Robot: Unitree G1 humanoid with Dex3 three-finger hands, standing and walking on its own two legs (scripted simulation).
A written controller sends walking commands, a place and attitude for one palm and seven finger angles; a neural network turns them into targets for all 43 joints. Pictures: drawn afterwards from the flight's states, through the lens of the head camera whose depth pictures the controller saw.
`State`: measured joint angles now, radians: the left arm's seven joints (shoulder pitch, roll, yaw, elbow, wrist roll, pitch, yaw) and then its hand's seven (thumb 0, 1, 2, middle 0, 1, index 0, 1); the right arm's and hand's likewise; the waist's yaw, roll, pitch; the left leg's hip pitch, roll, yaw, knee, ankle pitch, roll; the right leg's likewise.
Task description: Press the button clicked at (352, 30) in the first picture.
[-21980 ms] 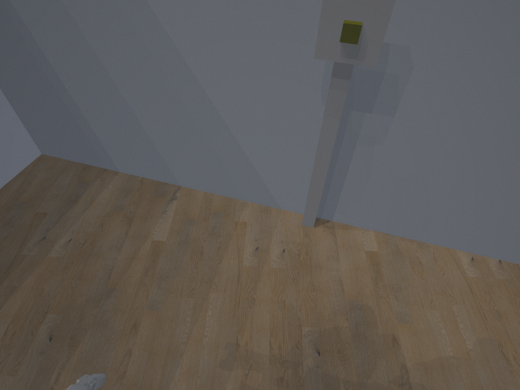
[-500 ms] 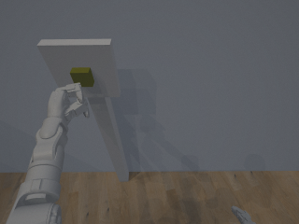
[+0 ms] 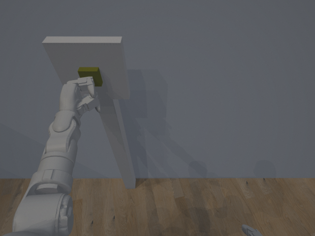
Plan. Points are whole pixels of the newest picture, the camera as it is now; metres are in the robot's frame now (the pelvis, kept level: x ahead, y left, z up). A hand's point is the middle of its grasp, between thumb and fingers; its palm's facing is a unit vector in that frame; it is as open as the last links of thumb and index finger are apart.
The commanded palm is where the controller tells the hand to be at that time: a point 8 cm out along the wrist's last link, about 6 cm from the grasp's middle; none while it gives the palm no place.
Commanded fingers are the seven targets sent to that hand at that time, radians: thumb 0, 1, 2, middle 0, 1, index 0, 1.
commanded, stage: press the button with the knuckle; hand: left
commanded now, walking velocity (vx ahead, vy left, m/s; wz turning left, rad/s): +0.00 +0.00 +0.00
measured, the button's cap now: (91, 75) +0.48 +0.19 +0.16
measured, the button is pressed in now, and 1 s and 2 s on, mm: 5 6 0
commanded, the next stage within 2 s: hold the button down briefly in 0.28 s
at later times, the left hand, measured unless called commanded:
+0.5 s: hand (96, 95) +0.44 +0.17 +0.13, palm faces +0.07 -1.00 -0.02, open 3.4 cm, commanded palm +0.44 +0.22 +0.13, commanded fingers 0.00 0.90 0.90 -1.30 -1.50 -1.30 -1.50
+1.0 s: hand (96, 97) +0.43 +0.17 +0.13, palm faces +0.04 -1.00 +0.01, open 3.5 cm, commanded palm +0.39 +0.22 +0.13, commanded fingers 0.00 0.90 0.90 -1.30 -1.50 -1.30 -1.50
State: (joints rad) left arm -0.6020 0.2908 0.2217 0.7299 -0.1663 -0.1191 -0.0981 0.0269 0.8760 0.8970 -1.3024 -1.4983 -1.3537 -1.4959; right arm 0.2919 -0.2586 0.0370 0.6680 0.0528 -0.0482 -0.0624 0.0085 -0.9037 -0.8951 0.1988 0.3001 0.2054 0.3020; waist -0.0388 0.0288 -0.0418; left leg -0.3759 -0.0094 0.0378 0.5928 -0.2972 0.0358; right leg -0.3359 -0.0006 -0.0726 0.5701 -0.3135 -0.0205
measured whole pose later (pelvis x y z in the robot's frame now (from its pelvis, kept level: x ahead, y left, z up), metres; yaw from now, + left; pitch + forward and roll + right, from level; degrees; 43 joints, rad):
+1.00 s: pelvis -0.02 +0.00 -0.01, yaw -1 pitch +7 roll -1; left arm -0.76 0.38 0.30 1.03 -0.17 -0.26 -0.18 0.03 0.86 0.91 -1.30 -1.50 -1.50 -1.50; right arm 0.37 -0.28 0.04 0.68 0.05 -0.09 -0.05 0.01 -0.90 -0.90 0.20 0.30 0.21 0.30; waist -0.09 0.03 -0.06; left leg -0.50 0.01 0.04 0.66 -0.29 0.03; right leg -0.46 0.02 -0.07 0.63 -0.30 -0.03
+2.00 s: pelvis +0.01 -0.01 +0.01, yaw -1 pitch +0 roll +0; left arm -0.09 0.27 0.24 0.15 -0.25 0.05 -0.15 0.02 0.90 0.90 -1.30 -1.50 -1.29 -1.50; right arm 0.25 -0.25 0.06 0.60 0.06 -0.06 -0.07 0.01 -0.90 -0.90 0.20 0.30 0.21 0.30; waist -0.01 0.06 -0.07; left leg -0.24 0.00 0.05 0.52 -0.29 0.02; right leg -0.21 0.02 -0.06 0.52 -0.31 -0.04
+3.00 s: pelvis +0.02 +0.01 +0.01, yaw -1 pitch -3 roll -1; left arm 0.56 0.32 0.27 -0.47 -0.07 -0.09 0.11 0.02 0.89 0.90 -1.31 -1.50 -1.30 -1.50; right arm 0.20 -0.23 0.02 0.60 0.01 -0.07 -0.06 0.01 -0.90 -0.90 0.20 0.30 0.20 0.30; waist 0.06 0.06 -0.01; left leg -0.10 -0.02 0.05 0.43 -0.27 0.04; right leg -0.06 0.00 -0.05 0.39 -0.27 -0.01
